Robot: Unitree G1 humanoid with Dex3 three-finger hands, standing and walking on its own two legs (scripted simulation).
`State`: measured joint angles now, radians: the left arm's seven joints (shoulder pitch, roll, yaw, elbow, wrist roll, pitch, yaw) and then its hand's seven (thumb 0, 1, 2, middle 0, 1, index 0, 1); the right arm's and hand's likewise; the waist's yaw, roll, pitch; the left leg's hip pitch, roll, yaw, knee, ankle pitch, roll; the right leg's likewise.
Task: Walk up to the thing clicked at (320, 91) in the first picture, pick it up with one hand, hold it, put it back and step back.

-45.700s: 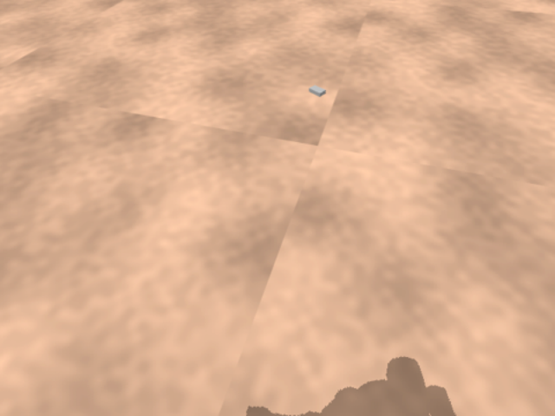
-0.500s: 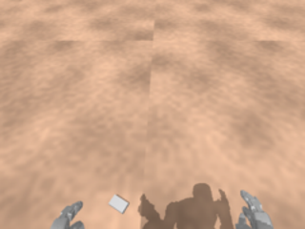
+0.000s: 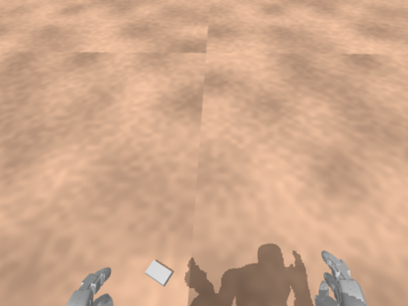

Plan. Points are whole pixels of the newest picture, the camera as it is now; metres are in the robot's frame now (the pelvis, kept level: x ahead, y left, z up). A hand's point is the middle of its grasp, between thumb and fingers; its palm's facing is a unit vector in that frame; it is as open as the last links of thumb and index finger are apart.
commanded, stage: home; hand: left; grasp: from above
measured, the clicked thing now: (158, 272) +0.42 +0.22 -0.70
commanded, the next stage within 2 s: stand in 0.68 s
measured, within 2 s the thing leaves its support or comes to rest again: neither
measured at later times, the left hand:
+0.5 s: hand out of the picture +0.17 +0.18 -0.05, palm faces +0.05 -0.98 -0.20, open 7.4 cm
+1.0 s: hand out of the picture +0.13 +0.23 -0.10, palm faces +0.03 -0.94 -0.33, open 7.4 cm
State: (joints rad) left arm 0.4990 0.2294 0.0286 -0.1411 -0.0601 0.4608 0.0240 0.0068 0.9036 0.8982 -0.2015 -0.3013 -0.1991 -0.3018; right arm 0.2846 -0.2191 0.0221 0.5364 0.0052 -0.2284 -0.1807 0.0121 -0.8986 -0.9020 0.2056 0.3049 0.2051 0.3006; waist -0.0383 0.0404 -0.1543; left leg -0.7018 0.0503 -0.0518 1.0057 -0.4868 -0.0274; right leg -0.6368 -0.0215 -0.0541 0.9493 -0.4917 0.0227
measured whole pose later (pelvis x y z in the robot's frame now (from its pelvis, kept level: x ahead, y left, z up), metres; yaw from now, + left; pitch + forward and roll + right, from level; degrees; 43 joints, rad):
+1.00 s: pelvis -0.01 +0.00 +0.03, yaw +1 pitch +2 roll +0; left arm 0.23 0.29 0.03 0.58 0.05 0.08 0.03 0.00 0.90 0.90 -0.20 -0.30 -0.20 -0.30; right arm 0.18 -0.29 -0.03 0.84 -0.06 -0.05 0.00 0.01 -0.90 -0.90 0.21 0.31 0.21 0.30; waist 0.02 -0.02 0.02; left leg -0.44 0.01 -0.02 0.81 -0.40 -0.01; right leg -0.41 -0.06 -0.03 0.81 -0.43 0.03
